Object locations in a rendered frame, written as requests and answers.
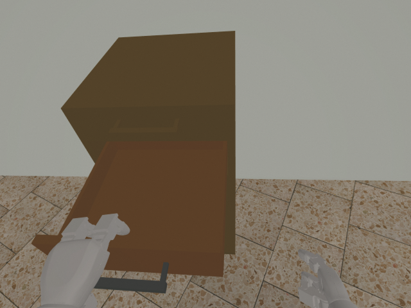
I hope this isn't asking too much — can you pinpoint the drawer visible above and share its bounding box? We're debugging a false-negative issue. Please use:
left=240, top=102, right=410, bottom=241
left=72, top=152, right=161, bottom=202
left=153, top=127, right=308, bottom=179
left=31, top=141, right=227, bottom=277

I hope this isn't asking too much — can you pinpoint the handle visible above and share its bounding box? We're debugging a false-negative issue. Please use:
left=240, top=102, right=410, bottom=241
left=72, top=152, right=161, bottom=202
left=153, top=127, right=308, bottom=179
left=109, top=127, right=179, bottom=138
left=94, top=262, right=169, bottom=293

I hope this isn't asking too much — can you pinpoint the left robot hand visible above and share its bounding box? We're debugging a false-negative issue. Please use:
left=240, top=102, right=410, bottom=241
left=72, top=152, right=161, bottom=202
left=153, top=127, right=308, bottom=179
left=40, top=213, right=130, bottom=308

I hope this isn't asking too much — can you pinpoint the right robot hand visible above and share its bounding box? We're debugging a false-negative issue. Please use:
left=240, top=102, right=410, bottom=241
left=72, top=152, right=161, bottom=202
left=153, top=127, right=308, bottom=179
left=298, top=249, right=350, bottom=308

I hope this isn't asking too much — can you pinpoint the cabinet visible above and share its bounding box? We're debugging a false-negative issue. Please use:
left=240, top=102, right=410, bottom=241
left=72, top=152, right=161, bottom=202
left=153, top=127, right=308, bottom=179
left=61, top=31, right=236, bottom=255

